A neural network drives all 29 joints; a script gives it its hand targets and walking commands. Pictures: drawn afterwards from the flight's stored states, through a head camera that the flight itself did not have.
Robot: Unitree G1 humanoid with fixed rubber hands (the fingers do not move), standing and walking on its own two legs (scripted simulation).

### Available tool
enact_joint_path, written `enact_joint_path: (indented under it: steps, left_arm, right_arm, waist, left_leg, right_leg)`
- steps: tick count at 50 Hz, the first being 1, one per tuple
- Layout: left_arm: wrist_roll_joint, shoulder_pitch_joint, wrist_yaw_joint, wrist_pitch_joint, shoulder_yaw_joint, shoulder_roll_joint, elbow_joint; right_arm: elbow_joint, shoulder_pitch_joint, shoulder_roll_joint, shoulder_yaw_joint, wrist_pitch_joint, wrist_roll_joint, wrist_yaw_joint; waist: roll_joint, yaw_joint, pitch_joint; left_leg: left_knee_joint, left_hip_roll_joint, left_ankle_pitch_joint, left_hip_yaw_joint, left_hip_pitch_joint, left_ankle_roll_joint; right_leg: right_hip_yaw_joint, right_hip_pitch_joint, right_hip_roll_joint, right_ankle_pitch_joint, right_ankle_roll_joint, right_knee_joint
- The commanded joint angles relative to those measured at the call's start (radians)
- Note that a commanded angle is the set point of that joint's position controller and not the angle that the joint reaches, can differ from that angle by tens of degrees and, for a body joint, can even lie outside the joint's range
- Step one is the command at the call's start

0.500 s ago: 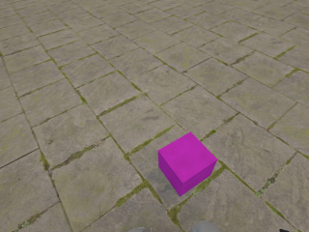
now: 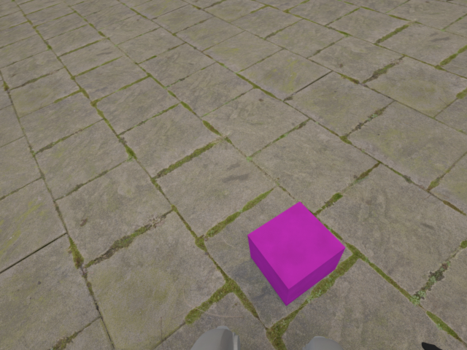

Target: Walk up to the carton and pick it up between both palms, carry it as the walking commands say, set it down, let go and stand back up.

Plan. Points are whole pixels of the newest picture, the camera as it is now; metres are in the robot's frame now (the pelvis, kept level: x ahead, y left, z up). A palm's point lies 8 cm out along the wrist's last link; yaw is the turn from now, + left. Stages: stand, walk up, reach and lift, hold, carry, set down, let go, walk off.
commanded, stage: walk up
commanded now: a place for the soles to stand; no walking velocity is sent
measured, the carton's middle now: (293, 252) +0.54 -0.14 -0.62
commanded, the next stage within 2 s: none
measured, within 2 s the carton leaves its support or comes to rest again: neither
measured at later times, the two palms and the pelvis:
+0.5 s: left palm out of the picture +0.09 +0.35 -0.07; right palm out of the picture +0.08 -0.30 -0.10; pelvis +0.01 +0.01 -0.01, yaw -2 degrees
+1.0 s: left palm out of the picture +0.09 +0.34 -0.07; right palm out of the picture +0.09 -0.30 -0.10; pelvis +0.01 +0.01 -0.01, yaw -2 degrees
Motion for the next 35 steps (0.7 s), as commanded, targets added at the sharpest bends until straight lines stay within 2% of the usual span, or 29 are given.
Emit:
enact_joint_path:
  steps: [1,2,3,4,6,7,9,10,11,12,14,15,16,17,18,19,20,22,23,24,25,26,27,28,30,31,33,34,35]
  left_arm:
    - [-0.036,-0.038,0.016,0.023,0.023,0.187,-0.034]
    - [-0.031,-0.018,0.023,0.028,0.026,0.226,-0.008]
    - [-0.032,0.017,0.02,0.031,0.029,0.248,0.016]
    - [-0.032,0.008,0.014,0.03,0.033,0.256,0.022]
    - [-0.025,0.013,0.005,0.029,0.03,0.223,0.02]
    - [-0.024,0.017,0.004,0.028,0.03,0.221,0.017]
    - [-0.024,0.005,0.003,0.027,0.029,0.208,0.016]
    - [-0.023,0.011,0.003,0.027,0.032,0.212,0.018]
    - [-0.02,0.021,0.004,0.026,0.032,0.21,0.023]
    - [-0.019,0.045,0.005,0.022,0.034,0.206,0.033]
    - [-0.007,0.107,0.007,0.008,0.041,0.217,0.053]
    - [0.006,0.128,0.01,0.002,0.055,0.249,0.057]
    - [0.022,0.129,0.013,-0.003,0.073,0.317,0.05]
    - [0.029,0.073,0.013,-0.006,0.084,0.4,0.026]
    - [0.024,0.016,0.019,-0.001,0.084,0.4,0.022]
    - [0.024,-0.01,0.023,0.001,0.087,0.389,0.014]
    - [0.028,-0.026,0.024,0.001,0.082,0.381,0.015]
    - [0.022,-0.059,0.02,0.005,0.062,0.329,0.008]
    - [0.016,-0.068,0.015,0.008,0.051,0.295,0.005]
    - [0.003,-0.068,0.01,0.013,0.039,0.245,-0.008]
    - [-0.015,-0.05,0.009,0.017,0.028,0.188,-0.01]
    - [-0.016,-0.026,0.013,0.021,0.034,0.224,0.003]
    - [-0.018,-0.034,0.014,0.026,0.038,0.252,0.016]
    - [-0.02,-0.008,0.01,0.022,0.039,0.254,0.019]
    - [-0.019,0.017,0.008,0.016,0.038,0.235,0.02]
    - [-0.016,0.027,0.008,0.013,0.04,0.229,0.021]
    - [-0.008,0.087,0.012,-0.002,0.044,0.229,0.036]
    - [0.005,0.116,0.017,-0.007,0.06,0.27,0.045]
    - [0.016,0.124,0.019,-0.009,0.079,0.34,0.04]
  right_arm:
    - [-0.054,-0.004,-0.31,-0.154,-0.045,-0.05,-0.03]
    - [-0.063,-0.037,-0.307,-0.156,-0.045,-0.04,-0.035]
    - [-0.068,-0.07,-0.274,-0.143,-0.044,-0.031,-0.038]
    - [-0.062,-0.053,-0.242,-0.137,-0.043,-0.028,-0.04]
    - [-0.055,-0.046,-0.227,-0.13,-0.04,-0.039,-0.044]
    - [-0.056,-0.044,-0.224,-0.131,-0.038,-0.036,-0.044]
    - [-0.064,-0.057,-0.222,-0.128,-0.033,-0.04,-0.041]
    - [-0.063,-0.066,-0.223,-0.13,-0.03,-0.039,-0.039]
    - [-0.074,-0.075,-0.227,-0.13,-0.026,-0.04,-0.036]
    - [-0.078,-0.106,-0.23,-0.13,-0.02,-0.039,-0.032]
    - [-0.09,-0.152,-0.209,-0.121,-0.009,-0.037,-0.025]
    - [-0.09,-0.136,-0.191,-0.114,-0.006,-0.039,-0.023]
    - [-0.1,-0.117,-0.155,-0.105,-0.004,-0.04,-0.022]
    - [-0.103,-0.104,-0.143,-0.103,0.003,-0.038,-0.024]
    - [-0.092,-0.114,-0.192,-0.118,0.009,-0.046,-0.025]
    - [-0.077,-0.1,-0.198,-0.124,0.005,-0.046,-0.021]
    - [-0.073,-0.083,-0.196,-0.132,0.0,-0.047,-0.016]
    - [-0.041,-0.024,-0.19,-0.132,-0.018,-0.043,-0.012]
    - [-0.034,-0.002,-0.193,-0.134,-0.028,-0.043,-0.013]
    - [-0.034,0.025,-0.228,-0.141,-0.037,-0.05,-0.019]
    - [-0.045,-0.01,-0.265,-0.148,-0.044,-0.056,-0.023]
    - [-0.051,-0.035,-0.277,-0.149,-0.042,-0.052,-0.028]
    - [-0.053,-0.052,-0.267,-0.142,-0.038,-0.049,-0.03]
    - [-0.054,-0.072,-0.251,-0.134,-0.038,-0.046,-0.033]
    - [-0.058,-0.073,-0.242,-0.133,-0.035,-0.048,-0.036]
    - [-0.057,-0.085,-0.235,-0.13,-0.033,-0.041,-0.034]
    - [-0.072,-0.145,-0.222,-0.126,-0.025,-0.035,-0.029]
    - [-0.083,-0.15,-0.196,-0.12,-0.02,-0.035,-0.025]
    - [-0.092,-0.134,-0.151,-0.111,-0.015,-0.031,-0.025]
  waist:
    - [0.088,-0.034,-0.042]
    - [0.014,-0.027,-0.016]
    - [-0.021,-0.018,-0.005]
    - [-0.026,-0.023,-0.013]
    - [0.026,-0.017,-0.057]
    - [0.024,-0.018,-0.06]
    - [0.071,-0.019,-0.049]
    - [0.064,-0.017,-0.043]
    - [0.091,-0.014,-0.047]
    - [0.071,0.008,-0.045]
    - [0.029,0.054,-0.05]
    - [-0.055,0.067,-0.053]
    - [-0.235,0.067,-0.037]
    - [-0.3,0.042,-0.011]
    - [-0.194,0.032,0.037]
    - [-0.169,0.024,0.04]
    - [-0.194,0.014,0.012]
    - [-0.221,-0.016,-0.042]
    - [-0.184,-0.035,-0.057]
    - [-0.028,-0.056,-0.076]
    - [0.088,-0.033,-0.063]
    - [0.031,-0.039,-0.046]
    - [0.019,-0.039,-0.031]
    - [0.008,-0.016,-0.032]
    - [0.049,-0.01,-0.059]
    - [0.041,0.005,-0.079]
    - [0.008,0.055,-0.098]
    - [-0.106,0.072,-0.124]
    - [-0.264,0.068,-0.11]
  left_leg:
    - [-0.665,0.332,0.097,-0.561,0.276,0.124]
    - [-0.657,0.327,0.094,-0.519,0.261,0.158]
    - [-0.627,0.292,0.111,-0.452,0.279,0.144]
    - [-0.577,0.267,0.209,-0.396,0.278,0.144]
    - [-0.519,0.239,0.299,-0.311,0.325,0.148]
    - [-0.502,0.233,0.311,-0.28,0.325,0.157]
    - [-0.503,0.238,0.293,-0.251,0.275,0.179]
    - [-0.502,0.238,0.247,-0.236,0.249,0.184]
    - [-0.502,0.238,0.162,-0.233,0.219,0.181]
    - [-0.488,0.226,0.098,-0.207,0.161,0.18]
    - [-0.4,0.18,-0.071,-0.132,0.04,0.131]
    - [-0.293,0.149,-0.172,-0.113,-0.065,0.096]
    - [-0.1,0.074,-0.217,-0.04,-0.179,0.039]
    - [0.074,0.03,-0.156,-0.039,-0.15,-0.001]
    - [0.122,0.059,-0.134,-0.077,-0.104,-0.004]
    - [0.074,0.063,-0.129,-0.073,-0.075,0.005]
    - [0.036,0.06,-0.117,-0.074,-0.013,0.015]
    - [-0.106,0.031,-0.042,-0.051,0.154,0.028]
    - [-0.233,0.043,-0.061,-0.096,0.22,0.036]
    - [-0.452,0.149,-0.131,-0.279,0.273,0.057]
    - [-0.608,0.28,-0.17,-0.477,0.312,0.119]
    - [-0.621,0.345,-0.076,-0.528,0.32,0.167]
    - [-0.591,0.327,0.023,-0.479,0.305,0.179]
    - [-0.548,0.3,0.125,-0.4,0.292,0.185]
    - [-0.477,0.275,0.317,-0.304,0.33,0.159]
    - [-0.44,0.256,0.363,-0.245,0.301,0.156]
    - [-0.316,0.195,0.293,-0.126,0.146,0.123]
    - [-0.181,0.139,0.189,-0.078,0.029,0.078]
    - [0.009,0.046,0.054,0.0,-0.079,0.017]
  right_leg:
    - [0.062,-0.302,0.113,-0.215,-0.056,0.303]
    - [0.111,-0.271,0.077,-0.223,-0.065,0.337]
    - [0.104,-0.273,0.05,-0.177,-0.06,0.348]
    - [0.1,-0.251,0.046,-0.162,-0.053,0.336]
    - [0.068,-0.233,0.03,-0.144,-0.049,0.283]
    - [0.05,-0.229,0.025,-0.142,-0.05,0.261]
    - [0.011,-0.169,0.031,-0.138,-0.051,0.191]
    - [-0.003,-0.143,0.033,-0.126,-0.053,0.159]
    - [-0.009,-0.103,0.03,-0.102,-0.059,0.12]
    - [-0.021,-0.029,0.036,-0.044,-0.066,0.063]
    - [-0.022,0.119,0.057,0.028,-0.079,-0.088]
    - [0.084,0.189,0.031,-0.032,-0.095,-0.133]
    - [0.385,0.187,-0.119,-0.161,-0.156,-0.252]
    - [0.732,0.038,-0.299,-0.324,-0.258,-0.415]
    - [0.734,-0.029,-0.333,-0.278,-0.31,-0.416]
    - [0.669,-0.049,-0.313,-0.219,-0.305,-0.385]
    - [0.606,-0.077,-0.274,-0.21,-0.286,-0.341]
    - [0.452,-0.132,-0.179,-0.077,-0.226,-0.231]
    - [0.374,-0.174,-0.132,-0.032,-0.197,-0.145]
    - [0.23,-0.236,-0.034,0.0,-0.127,0.044]
    - [0.041,-0.299,0.084,-0.079,-0.064,0.205]
    - [0.061,-0.31,0.078,-0.198,-0.052,0.247]
    - [0.079,-0.281,0.046,-0.201,-0.056,0.25]
    - [0.068,-0.242,0.046,-0.19,-0.06,0.241]
    - [0.036,-0.207,0.027,-0.161,-0.063,0.155]
    - [0.008,-0.129,0.033,-0.094,-0.065,0.088]
    - [-0.001,0.068,0.042,0.102,-0.088,-0.062]
    - [0.145,0.164,-0.014,0.18,-0.119,-0.088]
    - [0.473,0.187,-0.172,0.148,-0.201,-0.21]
